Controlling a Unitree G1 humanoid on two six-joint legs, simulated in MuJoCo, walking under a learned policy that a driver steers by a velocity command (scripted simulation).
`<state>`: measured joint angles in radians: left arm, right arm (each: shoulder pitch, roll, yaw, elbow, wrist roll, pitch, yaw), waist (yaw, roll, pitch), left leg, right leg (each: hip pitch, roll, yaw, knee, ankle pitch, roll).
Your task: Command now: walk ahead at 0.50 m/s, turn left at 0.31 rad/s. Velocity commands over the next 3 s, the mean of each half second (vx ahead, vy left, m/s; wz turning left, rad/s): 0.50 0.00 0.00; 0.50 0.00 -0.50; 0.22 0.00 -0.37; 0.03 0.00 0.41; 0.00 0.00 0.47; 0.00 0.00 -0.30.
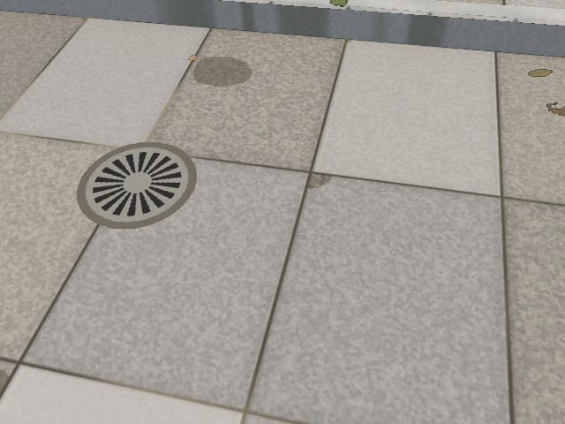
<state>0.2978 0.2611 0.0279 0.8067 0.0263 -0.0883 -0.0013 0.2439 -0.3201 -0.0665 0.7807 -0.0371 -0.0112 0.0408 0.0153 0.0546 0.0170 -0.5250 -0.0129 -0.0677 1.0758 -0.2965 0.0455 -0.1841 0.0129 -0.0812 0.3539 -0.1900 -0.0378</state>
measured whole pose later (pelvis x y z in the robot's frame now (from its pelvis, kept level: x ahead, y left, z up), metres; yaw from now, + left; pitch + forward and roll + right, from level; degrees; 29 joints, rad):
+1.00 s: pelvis +0.50 -0.03 -0.01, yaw -20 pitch +0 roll +0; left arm 0.29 0.27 0.07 0.87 0.00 -0.03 -0.01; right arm 0.19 -0.25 -0.04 0.79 -0.04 -0.05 0.01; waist 0.00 0.02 0.06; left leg -0.53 0.12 -0.03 1.13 -0.31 -0.03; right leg -0.21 0.14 -0.01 0.39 -0.18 -0.14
